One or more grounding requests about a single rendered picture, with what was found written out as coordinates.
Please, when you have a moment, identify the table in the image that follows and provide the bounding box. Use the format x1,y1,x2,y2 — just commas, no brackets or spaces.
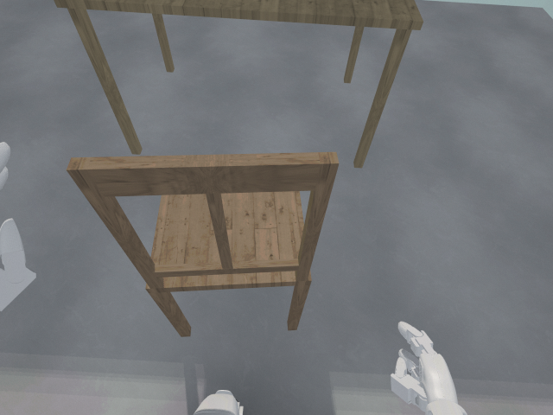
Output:
54,0,423,168

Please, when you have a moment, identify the left robot thigh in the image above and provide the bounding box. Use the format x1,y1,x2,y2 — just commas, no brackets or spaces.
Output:
194,393,244,415

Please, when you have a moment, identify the robot right hand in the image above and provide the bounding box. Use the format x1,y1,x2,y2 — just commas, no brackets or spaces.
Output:
391,322,458,412

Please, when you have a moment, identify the robot left hand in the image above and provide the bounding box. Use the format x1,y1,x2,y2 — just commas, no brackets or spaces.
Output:
0,142,36,311

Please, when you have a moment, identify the chair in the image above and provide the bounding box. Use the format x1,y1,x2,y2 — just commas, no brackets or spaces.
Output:
67,152,339,337

